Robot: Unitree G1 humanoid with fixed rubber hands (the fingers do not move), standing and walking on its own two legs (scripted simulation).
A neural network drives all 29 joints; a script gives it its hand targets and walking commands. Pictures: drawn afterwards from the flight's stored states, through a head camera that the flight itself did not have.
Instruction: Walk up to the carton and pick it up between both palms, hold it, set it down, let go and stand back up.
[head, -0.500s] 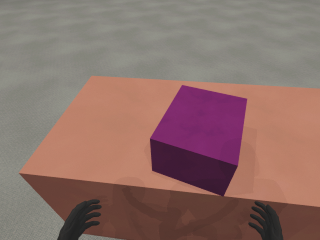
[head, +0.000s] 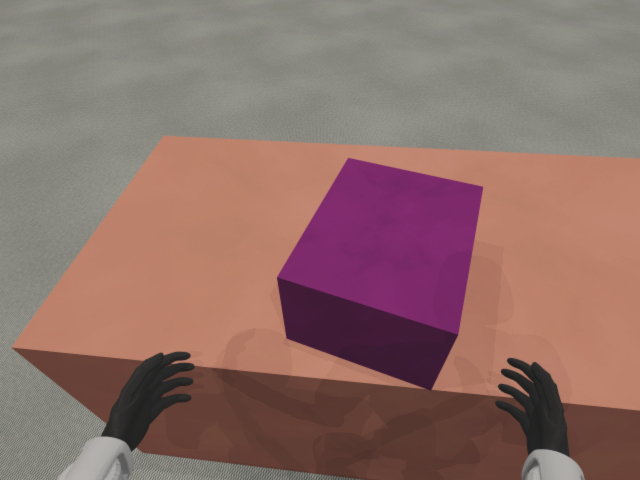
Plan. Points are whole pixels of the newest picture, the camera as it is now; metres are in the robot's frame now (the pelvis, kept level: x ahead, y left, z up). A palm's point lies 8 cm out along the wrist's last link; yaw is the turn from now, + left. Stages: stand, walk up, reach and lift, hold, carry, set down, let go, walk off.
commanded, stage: reach and lift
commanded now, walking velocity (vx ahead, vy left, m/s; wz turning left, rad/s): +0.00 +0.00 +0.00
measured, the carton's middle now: (385, 262) +0.47 -0.11 -0.04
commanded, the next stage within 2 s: none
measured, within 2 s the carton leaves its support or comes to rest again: neither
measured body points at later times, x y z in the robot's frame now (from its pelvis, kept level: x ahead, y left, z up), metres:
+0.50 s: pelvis +0.01 +0.01 +0.01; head +0.02 +0.02 +0.45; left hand +0.32 +0.21 +0.03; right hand +0.21 -0.26 +0.04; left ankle -0.02 +0.14 -0.74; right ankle +0.02 -0.15 -0.74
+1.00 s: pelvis -0.01 +0.01 +0.01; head +0.03 +0.01 +0.45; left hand +0.40 +0.16 +0.06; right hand +0.26 -0.30 +0.06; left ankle -0.02 +0.14 -0.74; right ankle +0.02 -0.15 -0.74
